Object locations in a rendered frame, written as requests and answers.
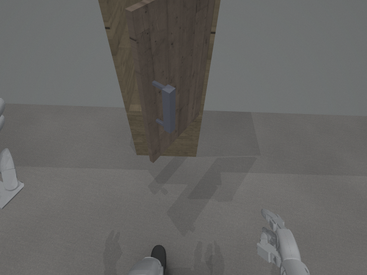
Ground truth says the handle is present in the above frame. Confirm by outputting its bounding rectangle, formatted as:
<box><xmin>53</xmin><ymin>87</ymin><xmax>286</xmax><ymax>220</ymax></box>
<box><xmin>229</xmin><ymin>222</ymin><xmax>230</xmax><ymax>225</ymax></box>
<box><xmin>152</xmin><ymin>80</ymin><xmax>175</xmax><ymax>133</ymax></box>

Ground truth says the left robot thigh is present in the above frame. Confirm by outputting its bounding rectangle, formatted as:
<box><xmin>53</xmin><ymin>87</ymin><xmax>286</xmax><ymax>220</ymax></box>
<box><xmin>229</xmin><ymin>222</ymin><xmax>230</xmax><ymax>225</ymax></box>
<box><xmin>126</xmin><ymin>260</ymin><xmax>163</xmax><ymax>275</ymax></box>

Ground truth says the cupboard door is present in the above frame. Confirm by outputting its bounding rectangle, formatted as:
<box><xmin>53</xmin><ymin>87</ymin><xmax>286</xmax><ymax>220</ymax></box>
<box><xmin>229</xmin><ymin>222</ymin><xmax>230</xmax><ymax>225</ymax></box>
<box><xmin>125</xmin><ymin>0</ymin><xmax>214</xmax><ymax>163</ymax></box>

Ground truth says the robot right forearm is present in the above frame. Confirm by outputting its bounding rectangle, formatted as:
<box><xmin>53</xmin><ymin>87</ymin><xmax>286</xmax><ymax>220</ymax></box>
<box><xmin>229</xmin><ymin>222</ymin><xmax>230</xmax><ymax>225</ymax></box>
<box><xmin>280</xmin><ymin>259</ymin><xmax>310</xmax><ymax>275</ymax></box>

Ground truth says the robot left foot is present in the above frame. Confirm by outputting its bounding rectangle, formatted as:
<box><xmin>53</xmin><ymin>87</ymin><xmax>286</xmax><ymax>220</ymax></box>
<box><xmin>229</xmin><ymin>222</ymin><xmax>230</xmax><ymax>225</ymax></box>
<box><xmin>151</xmin><ymin>245</ymin><xmax>166</xmax><ymax>275</ymax></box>

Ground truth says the robot right hand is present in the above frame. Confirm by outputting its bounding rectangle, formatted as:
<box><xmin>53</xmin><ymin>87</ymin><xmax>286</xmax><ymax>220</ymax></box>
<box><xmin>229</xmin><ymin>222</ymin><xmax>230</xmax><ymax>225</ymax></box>
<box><xmin>257</xmin><ymin>209</ymin><xmax>301</xmax><ymax>267</ymax></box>

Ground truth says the robot left hand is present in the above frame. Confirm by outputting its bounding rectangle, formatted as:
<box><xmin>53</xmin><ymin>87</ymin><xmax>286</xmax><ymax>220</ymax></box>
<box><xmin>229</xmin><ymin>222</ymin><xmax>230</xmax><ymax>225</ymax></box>
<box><xmin>0</xmin><ymin>98</ymin><xmax>24</xmax><ymax>210</ymax></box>

